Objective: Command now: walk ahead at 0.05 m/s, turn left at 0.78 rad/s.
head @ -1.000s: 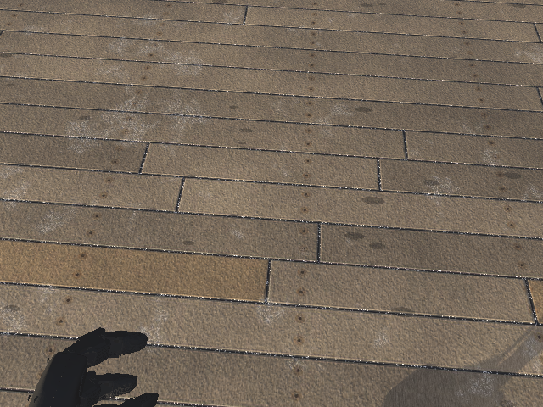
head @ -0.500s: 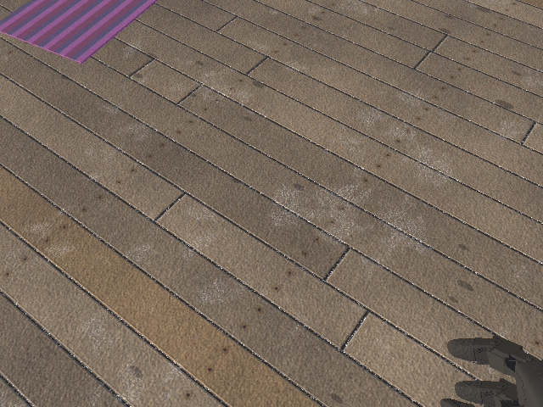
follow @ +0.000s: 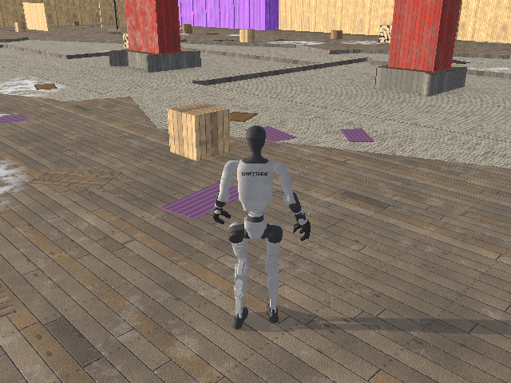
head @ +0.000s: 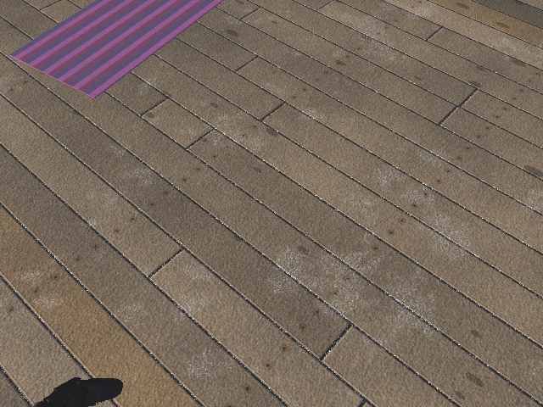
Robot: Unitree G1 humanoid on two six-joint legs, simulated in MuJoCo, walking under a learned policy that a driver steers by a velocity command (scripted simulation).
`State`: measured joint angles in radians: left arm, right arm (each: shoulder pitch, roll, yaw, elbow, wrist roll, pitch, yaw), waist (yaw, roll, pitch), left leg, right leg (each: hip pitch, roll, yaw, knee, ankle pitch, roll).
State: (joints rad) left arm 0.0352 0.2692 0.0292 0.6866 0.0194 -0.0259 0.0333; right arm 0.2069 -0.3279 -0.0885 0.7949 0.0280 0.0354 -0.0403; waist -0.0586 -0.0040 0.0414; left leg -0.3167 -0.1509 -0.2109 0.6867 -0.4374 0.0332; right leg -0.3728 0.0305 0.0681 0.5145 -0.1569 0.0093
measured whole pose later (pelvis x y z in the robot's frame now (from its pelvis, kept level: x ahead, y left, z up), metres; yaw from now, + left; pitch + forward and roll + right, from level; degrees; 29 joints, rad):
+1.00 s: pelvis +0.26 +0.17 +0.00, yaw +54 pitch +3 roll -1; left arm 0.20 0.31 0.06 0.70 0.05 -0.04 0.01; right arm 0.29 -0.35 -0.07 0.73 -0.03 -0.03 0.04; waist -0.01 0.04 -0.01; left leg -0.39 -0.06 -0.10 1.19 -0.33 0.10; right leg -0.28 -0.02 -0.07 0.54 -0.30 0.00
